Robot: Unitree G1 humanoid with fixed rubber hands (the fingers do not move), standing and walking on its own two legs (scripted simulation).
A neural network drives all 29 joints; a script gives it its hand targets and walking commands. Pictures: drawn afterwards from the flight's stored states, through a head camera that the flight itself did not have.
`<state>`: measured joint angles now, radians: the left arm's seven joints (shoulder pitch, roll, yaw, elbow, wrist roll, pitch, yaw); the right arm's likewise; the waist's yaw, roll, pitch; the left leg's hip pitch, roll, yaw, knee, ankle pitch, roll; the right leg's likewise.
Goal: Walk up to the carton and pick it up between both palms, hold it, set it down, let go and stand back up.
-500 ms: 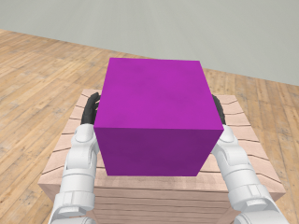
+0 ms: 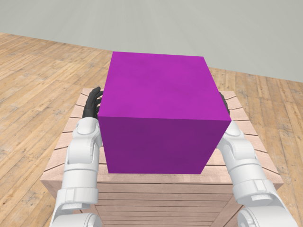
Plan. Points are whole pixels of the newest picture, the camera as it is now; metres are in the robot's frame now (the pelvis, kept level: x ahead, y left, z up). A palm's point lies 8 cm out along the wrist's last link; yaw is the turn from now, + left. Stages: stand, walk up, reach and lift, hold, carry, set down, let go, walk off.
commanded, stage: reach and lift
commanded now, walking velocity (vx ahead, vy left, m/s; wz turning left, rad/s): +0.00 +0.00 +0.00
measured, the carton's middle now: (157, 113) +0.39 -0.01 +0.14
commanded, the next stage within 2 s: hold in 0.82 s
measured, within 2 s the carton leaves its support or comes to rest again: neither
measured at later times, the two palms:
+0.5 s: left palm (88, 114) +0.38 +0.17 +0.16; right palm (218, 113) +0.38 -0.17 +0.15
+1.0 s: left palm (85, 110) +0.37 +0.17 +0.18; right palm (221, 107) +0.37 -0.17 +0.18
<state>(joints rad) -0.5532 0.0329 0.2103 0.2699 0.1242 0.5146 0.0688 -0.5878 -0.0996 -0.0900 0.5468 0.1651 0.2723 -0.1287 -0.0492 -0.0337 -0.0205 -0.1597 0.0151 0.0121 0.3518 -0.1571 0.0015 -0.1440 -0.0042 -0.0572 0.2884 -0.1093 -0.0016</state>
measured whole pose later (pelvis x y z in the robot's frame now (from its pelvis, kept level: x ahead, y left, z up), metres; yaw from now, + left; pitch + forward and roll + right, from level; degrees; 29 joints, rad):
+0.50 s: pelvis +0.01 +0.00 +0.00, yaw +1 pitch -3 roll -1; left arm -0.53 0.03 0.24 0.19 0.15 0.58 0.04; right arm -0.60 -0.10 -0.06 0.49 0.19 0.35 -0.16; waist -0.08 -0.03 0.00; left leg -0.12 0.01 0.00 0.36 -0.18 0.00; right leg -0.09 -0.01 -0.07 0.28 -0.13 0.00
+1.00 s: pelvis +0.01 +0.00 +0.00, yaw +0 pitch -5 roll -1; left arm -0.51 0.01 0.24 0.08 0.16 0.67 0.05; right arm -0.61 -0.14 -0.02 0.43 0.26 0.40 -0.17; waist -0.06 -0.02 -0.02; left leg -0.10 0.02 0.01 0.37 -0.19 0.00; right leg -0.07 0.00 -0.06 0.27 -0.13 0.00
